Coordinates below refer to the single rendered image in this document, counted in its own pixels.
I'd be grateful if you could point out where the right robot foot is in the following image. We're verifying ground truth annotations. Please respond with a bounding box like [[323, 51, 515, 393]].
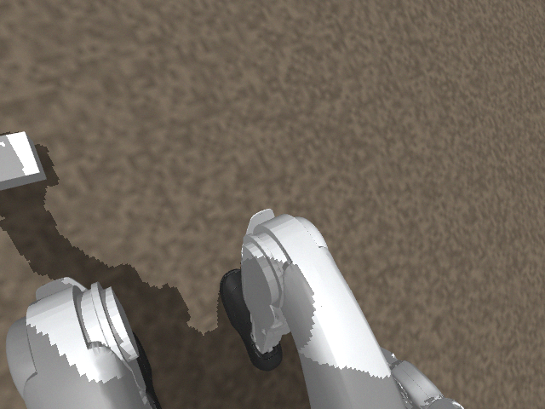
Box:
[[220, 269, 283, 371]]

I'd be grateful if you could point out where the carton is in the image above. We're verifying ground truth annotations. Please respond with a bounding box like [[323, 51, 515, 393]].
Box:
[[0, 131, 47, 191]]

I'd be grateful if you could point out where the left robot foot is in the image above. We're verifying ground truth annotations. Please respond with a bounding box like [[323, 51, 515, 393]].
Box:
[[132, 331, 162, 409]]

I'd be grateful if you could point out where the right robot hand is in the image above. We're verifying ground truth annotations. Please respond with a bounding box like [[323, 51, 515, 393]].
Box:
[[380, 347, 445, 409]]

